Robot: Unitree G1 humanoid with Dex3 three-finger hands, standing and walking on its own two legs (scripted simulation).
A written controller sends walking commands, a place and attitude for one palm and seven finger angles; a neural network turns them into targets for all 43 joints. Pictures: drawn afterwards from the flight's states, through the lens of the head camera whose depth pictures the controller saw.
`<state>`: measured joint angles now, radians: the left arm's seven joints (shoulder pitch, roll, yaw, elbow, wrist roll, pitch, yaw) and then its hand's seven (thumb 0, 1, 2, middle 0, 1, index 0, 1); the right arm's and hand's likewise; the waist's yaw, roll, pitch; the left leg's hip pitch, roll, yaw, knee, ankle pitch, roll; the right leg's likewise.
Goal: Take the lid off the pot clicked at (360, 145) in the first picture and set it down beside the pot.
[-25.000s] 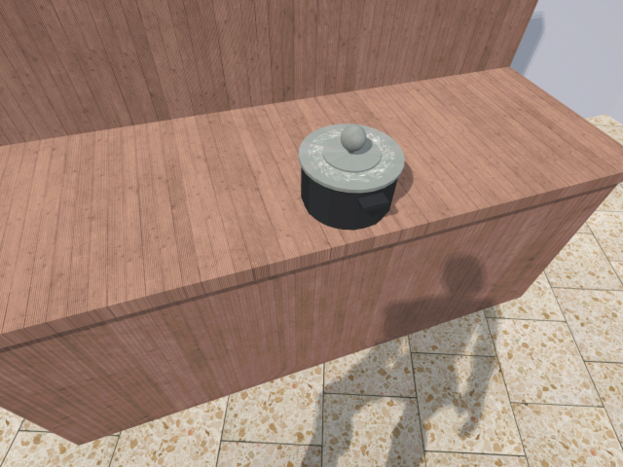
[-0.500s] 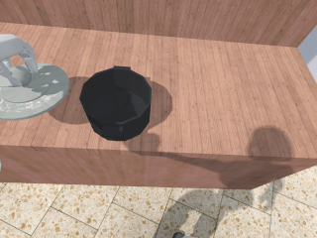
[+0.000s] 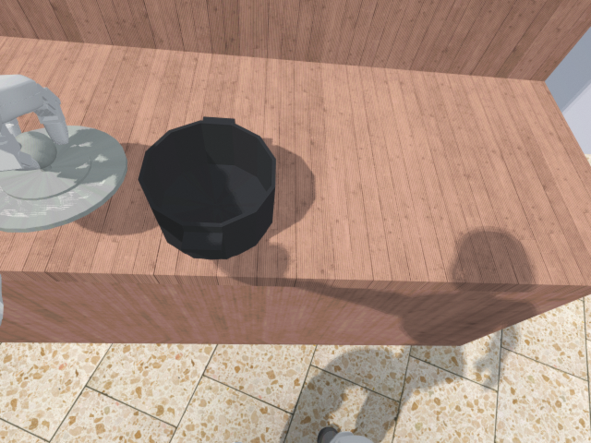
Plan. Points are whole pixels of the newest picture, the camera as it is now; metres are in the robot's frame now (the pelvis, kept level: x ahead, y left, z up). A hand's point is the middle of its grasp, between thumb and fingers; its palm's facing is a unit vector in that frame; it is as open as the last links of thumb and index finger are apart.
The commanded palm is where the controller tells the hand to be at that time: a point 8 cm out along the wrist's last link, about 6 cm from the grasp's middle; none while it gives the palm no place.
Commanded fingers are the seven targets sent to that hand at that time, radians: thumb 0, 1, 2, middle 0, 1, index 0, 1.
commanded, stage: lower the lid onto the table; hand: left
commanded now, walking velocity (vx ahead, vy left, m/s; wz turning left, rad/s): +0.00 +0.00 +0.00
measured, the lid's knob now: (34, 150) +0.50 +0.32 +0.05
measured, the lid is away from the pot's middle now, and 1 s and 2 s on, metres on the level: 0.23 0.23 0.25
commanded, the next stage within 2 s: open the fingers wide in 1.48 s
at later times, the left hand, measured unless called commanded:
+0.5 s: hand (40, 164) +0.48 +0.31 +0.06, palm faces -0.51 -0.06 -0.86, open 7.7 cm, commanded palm +0.55 +0.31 +0.11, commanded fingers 0.00 0.65 0.97 -0.81 -1.05 -0.82 -1.07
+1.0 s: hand (37, 174) +0.48 +0.32 +0.03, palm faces -0.52 -0.08 -0.85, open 7.6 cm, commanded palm +0.55 +0.31 +0.08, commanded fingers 0.00 0.65 0.97 -0.81 -1.05 -0.82 -1.07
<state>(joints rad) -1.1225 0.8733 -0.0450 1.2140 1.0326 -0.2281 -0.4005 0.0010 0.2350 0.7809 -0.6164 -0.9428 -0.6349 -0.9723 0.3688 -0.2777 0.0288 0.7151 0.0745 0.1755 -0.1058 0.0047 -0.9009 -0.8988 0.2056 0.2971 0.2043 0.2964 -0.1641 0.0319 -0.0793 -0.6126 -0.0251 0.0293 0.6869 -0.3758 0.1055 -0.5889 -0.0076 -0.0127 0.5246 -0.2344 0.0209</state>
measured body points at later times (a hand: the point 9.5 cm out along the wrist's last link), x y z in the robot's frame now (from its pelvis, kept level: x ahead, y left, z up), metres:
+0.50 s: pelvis +0.00 +0.00 -0.01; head +0.12 +0.02 +0.42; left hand +0.50 +0.31 +0.11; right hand -0.04 -0.29 -0.11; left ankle -0.04 +0.04 -0.72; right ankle +0.00 -0.17 -0.72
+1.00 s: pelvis -0.01 +0.00 -0.02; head +0.13 +0.03 +0.41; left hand +0.51 +0.32 +0.08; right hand -0.05 -0.28 -0.12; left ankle -0.04 +0.04 -0.72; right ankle +0.00 -0.17 -0.72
